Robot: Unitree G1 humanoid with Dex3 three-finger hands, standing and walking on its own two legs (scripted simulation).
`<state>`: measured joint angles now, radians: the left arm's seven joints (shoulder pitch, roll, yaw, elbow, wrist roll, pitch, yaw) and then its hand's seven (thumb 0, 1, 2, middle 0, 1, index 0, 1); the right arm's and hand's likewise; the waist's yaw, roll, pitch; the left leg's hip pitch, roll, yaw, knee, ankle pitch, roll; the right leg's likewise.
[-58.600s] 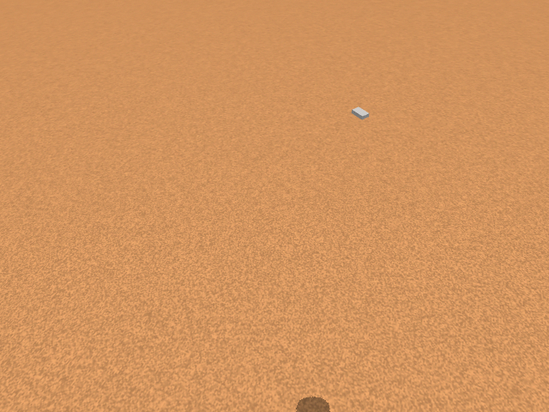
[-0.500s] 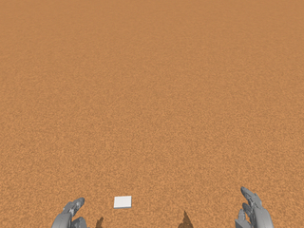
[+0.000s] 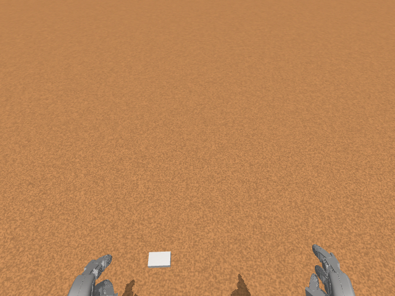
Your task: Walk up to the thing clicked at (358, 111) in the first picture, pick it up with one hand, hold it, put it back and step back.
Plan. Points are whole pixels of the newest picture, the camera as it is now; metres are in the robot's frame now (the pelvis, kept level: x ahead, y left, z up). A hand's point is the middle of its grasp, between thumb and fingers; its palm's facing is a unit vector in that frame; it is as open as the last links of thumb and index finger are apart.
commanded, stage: home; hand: left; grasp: from above
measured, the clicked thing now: (159, 259) +0.44 +0.20 -0.70
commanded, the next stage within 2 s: stand in 1.42 s
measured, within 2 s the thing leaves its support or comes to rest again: neither
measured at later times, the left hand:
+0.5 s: hand out of the picture +0.16 +0.18 -0.05, palm faces +0.04 -0.98 -0.20, open 7.3 cm
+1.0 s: hand out of the picture +0.17 +0.18 -0.05, palm faces +0.04 -0.98 -0.20, open 7.3 cm
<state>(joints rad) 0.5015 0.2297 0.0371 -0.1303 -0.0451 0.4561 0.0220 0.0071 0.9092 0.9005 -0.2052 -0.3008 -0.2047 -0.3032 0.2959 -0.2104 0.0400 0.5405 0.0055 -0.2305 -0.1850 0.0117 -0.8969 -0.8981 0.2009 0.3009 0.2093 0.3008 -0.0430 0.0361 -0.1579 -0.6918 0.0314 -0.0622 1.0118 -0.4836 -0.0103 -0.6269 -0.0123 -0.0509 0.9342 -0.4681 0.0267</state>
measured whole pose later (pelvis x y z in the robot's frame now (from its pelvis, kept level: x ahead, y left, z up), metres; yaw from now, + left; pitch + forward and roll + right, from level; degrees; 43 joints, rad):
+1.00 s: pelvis +0.01 +0.00 +0.00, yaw +0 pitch +10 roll -3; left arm 0.51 0.23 0.03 -0.13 -0.05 0.45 0.02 0.01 0.91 0.90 -0.21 -0.30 -0.20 -0.30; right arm 0.29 -0.22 0.03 0.54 0.01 -0.24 -0.19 0.01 -0.90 -0.90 0.20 0.30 0.21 0.30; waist -0.04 0.04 -0.16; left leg -0.70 0.03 -0.06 1.02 -0.50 -0.01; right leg -0.64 -0.01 -0.05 0.95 -0.48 0.02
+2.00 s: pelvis +0.00 +0.01 +0.05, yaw +0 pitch -3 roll -1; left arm 0.24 0.29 0.05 0.96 0.04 0.03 0.03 0.00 0.91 0.90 -0.21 -0.30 -0.21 -0.30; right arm 0.19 -0.27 -0.04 0.99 -0.04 0.00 -0.02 0.01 -0.90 -0.90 0.20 0.30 0.21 0.30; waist 0.02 -0.01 0.06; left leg -0.24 -0.01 -0.02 0.58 -0.29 0.01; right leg -0.20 -0.05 -0.02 0.55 -0.29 0.05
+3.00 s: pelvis +0.01 -0.01 +0.07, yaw +0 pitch -4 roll +0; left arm 0.12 0.28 0.03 1.14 0.02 0.00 0.01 0.00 0.91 0.90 -0.21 -0.30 -0.21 -0.30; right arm 0.13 -0.30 -0.01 1.14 -0.02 0.00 -0.02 0.00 -0.90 -0.90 0.20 0.30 0.21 0.30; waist 0.00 0.01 0.07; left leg -0.10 0.02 -0.02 0.34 -0.18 -0.02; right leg -0.08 -0.03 -0.02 0.34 -0.20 0.02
